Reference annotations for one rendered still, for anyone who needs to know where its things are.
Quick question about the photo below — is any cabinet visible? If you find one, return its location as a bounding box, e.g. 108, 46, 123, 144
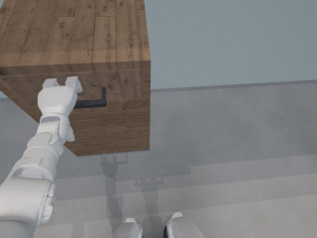
0, 0, 152, 157

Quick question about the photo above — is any robot left upper arm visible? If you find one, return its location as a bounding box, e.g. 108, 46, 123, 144
0, 176, 56, 238

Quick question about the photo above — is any handle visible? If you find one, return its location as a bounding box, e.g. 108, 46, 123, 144
73, 87, 107, 109

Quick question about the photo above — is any right robot shin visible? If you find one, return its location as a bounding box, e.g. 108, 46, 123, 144
170, 212, 182, 221

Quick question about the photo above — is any drawer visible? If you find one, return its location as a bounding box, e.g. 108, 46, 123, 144
0, 68, 144, 106

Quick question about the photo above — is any left robot hand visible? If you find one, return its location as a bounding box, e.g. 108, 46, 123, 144
38, 76, 82, 142

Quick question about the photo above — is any robot left forearm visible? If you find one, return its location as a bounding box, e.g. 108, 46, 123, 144
0, 113, 69, 194

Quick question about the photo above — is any left robot shin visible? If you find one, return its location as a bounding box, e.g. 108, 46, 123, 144
126, 218, 137, 223

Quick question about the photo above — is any robot shin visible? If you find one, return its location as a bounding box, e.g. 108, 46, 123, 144
170, 212, 182, 221
126, 218, 137, 223

